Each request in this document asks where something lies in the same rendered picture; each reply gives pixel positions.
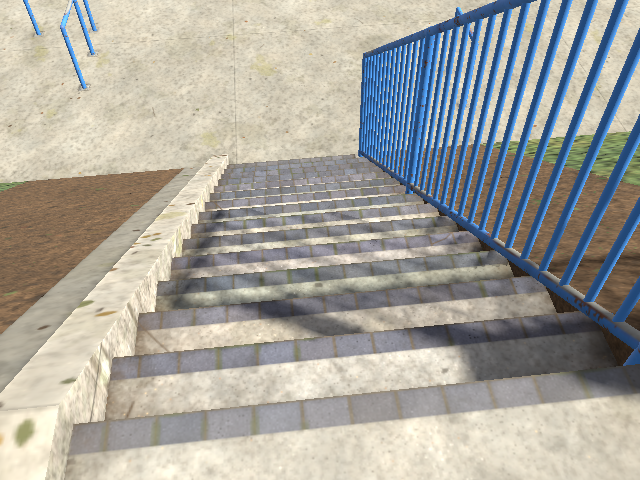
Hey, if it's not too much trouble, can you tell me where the stairs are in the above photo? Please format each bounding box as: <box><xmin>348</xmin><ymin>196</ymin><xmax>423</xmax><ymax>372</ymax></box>
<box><xmin>104</xmin><ymin>154</ymin><xmax>618</xmax><ymax>421</ymax></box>

